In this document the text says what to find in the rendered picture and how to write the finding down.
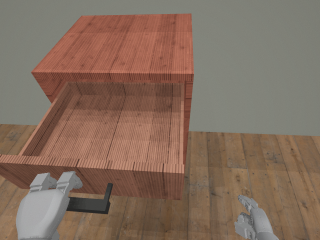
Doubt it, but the robot right hand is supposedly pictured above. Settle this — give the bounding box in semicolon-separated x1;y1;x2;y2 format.
234;195;274;240

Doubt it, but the drawer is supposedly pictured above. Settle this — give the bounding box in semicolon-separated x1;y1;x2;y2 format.
0;81;184;201

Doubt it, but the handle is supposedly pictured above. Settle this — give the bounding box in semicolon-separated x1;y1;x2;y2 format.
66;183;113;215

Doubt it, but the robot left hand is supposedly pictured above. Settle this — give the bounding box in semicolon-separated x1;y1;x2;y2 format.
16;171;83;240

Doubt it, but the cabinet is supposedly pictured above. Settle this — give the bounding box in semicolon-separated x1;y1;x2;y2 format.
31;13;194;188

